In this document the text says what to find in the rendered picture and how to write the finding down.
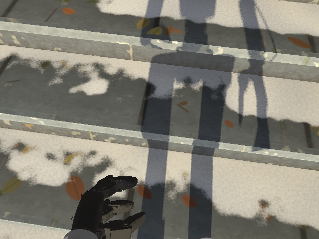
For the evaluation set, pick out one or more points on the left robot hand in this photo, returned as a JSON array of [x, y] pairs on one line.
[[92, 210]]

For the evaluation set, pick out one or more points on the robot left forearm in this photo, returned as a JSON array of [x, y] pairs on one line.
[[80, 234]]

